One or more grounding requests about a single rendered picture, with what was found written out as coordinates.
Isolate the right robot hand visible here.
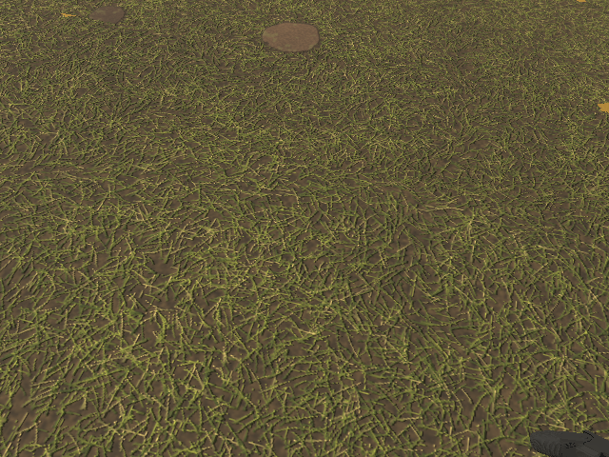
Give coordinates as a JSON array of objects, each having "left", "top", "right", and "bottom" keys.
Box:
[{"left": 530, "top": 430, "right": 609, "bottom": 457}]

